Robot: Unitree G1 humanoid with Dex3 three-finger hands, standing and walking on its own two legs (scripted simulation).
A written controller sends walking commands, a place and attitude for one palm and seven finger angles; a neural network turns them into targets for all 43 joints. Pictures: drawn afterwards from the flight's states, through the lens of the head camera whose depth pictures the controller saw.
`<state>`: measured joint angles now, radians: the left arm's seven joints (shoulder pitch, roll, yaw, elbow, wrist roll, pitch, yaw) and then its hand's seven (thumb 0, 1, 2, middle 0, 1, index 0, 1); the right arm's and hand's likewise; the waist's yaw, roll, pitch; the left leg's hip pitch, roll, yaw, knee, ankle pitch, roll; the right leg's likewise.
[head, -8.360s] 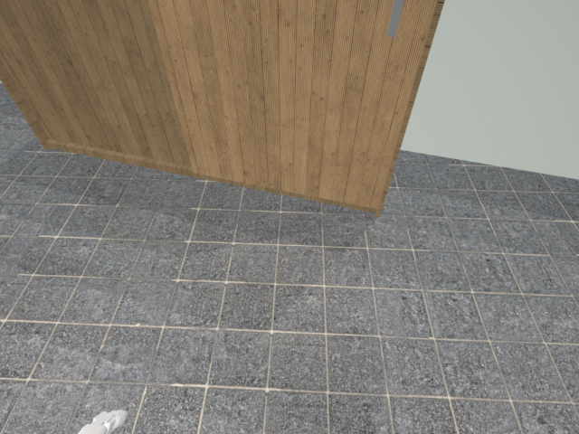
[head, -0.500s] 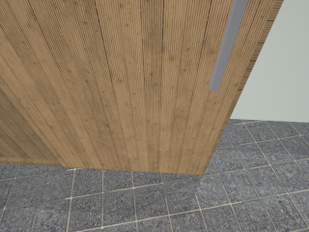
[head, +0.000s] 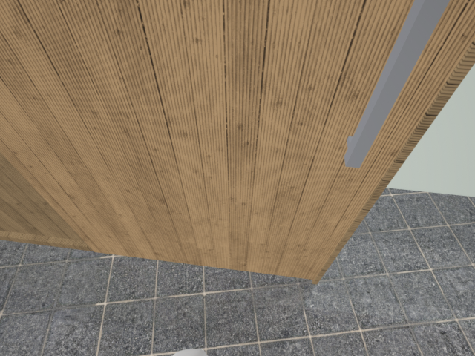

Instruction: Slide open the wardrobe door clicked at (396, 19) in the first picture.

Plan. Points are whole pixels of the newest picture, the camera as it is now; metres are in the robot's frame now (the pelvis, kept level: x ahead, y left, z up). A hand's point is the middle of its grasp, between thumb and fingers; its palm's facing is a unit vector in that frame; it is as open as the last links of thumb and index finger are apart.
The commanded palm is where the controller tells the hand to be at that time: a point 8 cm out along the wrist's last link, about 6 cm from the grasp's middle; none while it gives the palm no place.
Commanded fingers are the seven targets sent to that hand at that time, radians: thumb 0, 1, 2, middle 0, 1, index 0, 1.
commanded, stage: come to a stop and stand still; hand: right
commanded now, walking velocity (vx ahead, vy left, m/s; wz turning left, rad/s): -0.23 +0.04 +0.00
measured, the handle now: (387, 75) +0.47 -0.17 +0.24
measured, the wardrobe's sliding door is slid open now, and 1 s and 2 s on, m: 0.00 0.00 0.00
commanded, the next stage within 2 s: look again from close up in 1.92 s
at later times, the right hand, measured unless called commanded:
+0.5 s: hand out of the picture +0.03 -0.22 -0.19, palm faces +0.10 +0.98 -0.16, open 7.3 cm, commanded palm none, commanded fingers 0.00 -0.90 -0.90 0.20 0.30 0.20 0.30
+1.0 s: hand out of the picture -0.04 -0.14 -0.17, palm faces +0.05 +0.99 -0.16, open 7.4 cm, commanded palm none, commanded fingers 0.00 -0.90 -0.90 0.20 0.30 0.20 0.30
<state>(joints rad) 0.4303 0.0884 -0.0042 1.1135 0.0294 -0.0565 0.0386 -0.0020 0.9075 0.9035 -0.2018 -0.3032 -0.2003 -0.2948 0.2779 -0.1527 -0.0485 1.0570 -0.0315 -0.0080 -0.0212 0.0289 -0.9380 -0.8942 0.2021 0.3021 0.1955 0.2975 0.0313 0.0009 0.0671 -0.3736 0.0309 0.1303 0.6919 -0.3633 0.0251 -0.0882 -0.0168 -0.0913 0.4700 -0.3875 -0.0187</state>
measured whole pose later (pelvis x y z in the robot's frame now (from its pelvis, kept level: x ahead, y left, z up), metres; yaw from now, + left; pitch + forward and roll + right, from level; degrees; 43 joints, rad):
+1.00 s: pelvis -0.03 +0.01 +0.00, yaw -1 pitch -2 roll +0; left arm 0.33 0.13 0.02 1.15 0.02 0.02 0.03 0.00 0.91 0.90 -0.20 -0.30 -0.20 -0.29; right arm 0.31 -0.12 0.00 1.11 -0.02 0.00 -0.03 0.01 -0.91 -0.89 0.20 0.30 0.19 0.30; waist 0.02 0.00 0.01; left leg -0.10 -0.01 0.07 0.44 -0.32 0.02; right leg -0.27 -0.07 -0.08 0.46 -0.16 0.02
